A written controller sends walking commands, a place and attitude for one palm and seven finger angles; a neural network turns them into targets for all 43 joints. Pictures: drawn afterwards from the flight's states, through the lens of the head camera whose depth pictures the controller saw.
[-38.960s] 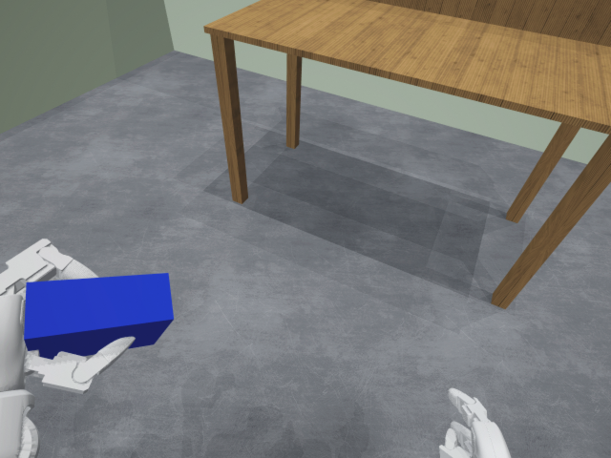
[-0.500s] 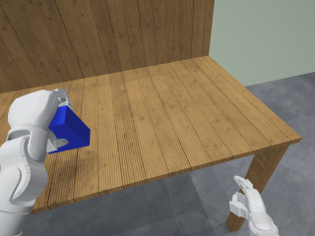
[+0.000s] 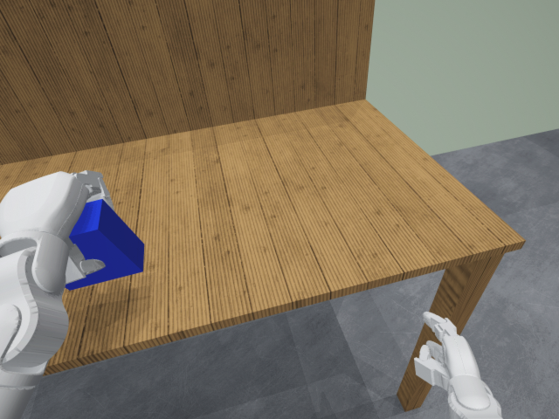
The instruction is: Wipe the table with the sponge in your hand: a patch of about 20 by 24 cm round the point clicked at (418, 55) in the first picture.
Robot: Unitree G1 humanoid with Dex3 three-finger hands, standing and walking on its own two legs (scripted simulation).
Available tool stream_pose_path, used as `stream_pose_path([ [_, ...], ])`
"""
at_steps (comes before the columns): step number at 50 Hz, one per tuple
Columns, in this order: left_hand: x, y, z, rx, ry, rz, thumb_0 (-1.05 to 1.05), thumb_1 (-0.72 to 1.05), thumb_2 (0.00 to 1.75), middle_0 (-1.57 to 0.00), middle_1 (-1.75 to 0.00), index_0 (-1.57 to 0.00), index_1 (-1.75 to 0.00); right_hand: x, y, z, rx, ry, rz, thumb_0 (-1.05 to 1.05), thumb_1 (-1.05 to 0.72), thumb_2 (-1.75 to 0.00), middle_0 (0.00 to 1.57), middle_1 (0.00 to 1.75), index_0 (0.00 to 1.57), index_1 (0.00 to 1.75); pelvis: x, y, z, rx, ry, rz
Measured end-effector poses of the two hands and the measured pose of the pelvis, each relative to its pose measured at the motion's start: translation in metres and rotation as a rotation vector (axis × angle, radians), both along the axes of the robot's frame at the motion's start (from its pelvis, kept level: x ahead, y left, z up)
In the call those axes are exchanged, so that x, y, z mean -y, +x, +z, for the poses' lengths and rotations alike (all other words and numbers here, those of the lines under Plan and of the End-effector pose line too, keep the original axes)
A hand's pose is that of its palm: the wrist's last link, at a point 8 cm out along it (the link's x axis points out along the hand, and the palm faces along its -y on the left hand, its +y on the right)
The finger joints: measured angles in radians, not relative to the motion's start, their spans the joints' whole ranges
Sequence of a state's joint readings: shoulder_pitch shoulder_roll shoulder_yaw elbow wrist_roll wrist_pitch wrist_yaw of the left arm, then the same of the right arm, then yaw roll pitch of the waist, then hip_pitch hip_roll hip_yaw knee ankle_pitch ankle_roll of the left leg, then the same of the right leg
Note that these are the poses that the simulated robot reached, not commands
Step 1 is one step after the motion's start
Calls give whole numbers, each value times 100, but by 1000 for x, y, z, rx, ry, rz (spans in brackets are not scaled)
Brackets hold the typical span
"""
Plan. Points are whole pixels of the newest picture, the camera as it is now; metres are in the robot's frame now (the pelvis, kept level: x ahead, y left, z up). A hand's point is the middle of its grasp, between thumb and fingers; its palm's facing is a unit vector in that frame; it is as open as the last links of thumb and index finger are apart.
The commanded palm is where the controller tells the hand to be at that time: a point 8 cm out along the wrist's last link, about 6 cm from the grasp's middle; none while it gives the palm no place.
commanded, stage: bring the sponge back beside the body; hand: left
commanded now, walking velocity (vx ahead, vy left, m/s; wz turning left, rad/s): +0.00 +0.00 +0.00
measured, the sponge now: (92, 254) +0.24 +0.31 +0.15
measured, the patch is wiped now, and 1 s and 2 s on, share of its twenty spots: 0.95 0.95 0.95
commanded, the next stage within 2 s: step back with the hand held close in 1.38 s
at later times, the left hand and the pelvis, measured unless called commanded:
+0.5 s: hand (78, 243) +0.22 +0.30 +0.20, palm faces +0.24 -0.13 -0.96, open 9.0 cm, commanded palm +0.17 +0.30 +0.27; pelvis +0.00 +0.01 +0.00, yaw -1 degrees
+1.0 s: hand (72, 256) +0.20 +0.29 +0.20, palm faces +0.29 -0.14 -0.95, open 9.0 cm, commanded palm +0.15 +0.29 +0.26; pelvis +0.00 +0.01 +0.00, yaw -1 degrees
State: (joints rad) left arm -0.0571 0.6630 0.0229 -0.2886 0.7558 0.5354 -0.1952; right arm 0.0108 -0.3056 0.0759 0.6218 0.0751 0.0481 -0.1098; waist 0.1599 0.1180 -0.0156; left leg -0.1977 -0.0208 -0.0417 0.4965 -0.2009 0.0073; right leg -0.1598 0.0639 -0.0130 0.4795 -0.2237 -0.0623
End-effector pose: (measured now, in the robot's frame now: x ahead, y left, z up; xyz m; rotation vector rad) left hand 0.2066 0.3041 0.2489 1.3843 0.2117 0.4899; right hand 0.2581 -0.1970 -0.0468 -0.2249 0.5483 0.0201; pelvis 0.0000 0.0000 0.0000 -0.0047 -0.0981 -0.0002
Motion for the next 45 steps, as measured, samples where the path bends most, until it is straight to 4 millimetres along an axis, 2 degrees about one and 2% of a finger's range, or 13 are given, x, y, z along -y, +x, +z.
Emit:
stream_pose_path([
  [5,10,0,7,29,46,-60,-2,-45,109,-81,-141,-86,-143,-7,1,3,23,10,4,1,-90,-90,20,30,20,30,-1,-1,0,8,0,-3],
  [12,9,-3,20,79,43,-64,-2,-45,109,-81,-141,-86,-143,-20,0,5,30,59,12,1,-90,-90,20,30,20,30,-5,-1,1,2,2,-13],
  [23,8,-18,-4,38,-18,-67,-2,-45,109,-81,-141,-86,-143,-27,-1,4,16,42,34,1,-90,-90,20,30,20,30,-11,-1,1,5,0,-10],
  [34,6,-25,6,106,-2,-68,-2,-45,109,-81,-141,-86,-143,-32,-1,7,22,48,29,1,-90,-90,20,30,19,30,-14,-2,2,14,-1,-16],
  [45,15,-34,-9,74,-40,-94,-2,-45,109,-81,-141,-86,-143,-30,-1,11,41,48,31,1,-90,-90,20,30,20,30,-13,-1,2,15,-1,-21],
])
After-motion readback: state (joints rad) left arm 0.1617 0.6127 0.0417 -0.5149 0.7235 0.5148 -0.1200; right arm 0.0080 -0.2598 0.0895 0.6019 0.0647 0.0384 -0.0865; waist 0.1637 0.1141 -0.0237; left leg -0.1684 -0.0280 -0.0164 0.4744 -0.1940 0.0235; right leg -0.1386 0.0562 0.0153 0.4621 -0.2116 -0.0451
